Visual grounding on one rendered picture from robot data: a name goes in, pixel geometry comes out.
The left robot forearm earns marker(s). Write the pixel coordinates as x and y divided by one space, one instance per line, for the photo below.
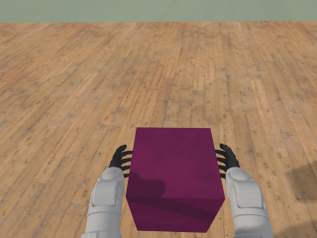
105 205

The carton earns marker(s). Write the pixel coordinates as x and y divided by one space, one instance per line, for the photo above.
174 182

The right robot forearm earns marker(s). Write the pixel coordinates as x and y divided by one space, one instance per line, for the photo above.
248 206

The robot left hand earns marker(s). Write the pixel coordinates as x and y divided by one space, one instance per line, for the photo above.
117 160

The robot right hand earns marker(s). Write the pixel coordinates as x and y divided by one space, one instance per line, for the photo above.
230 161

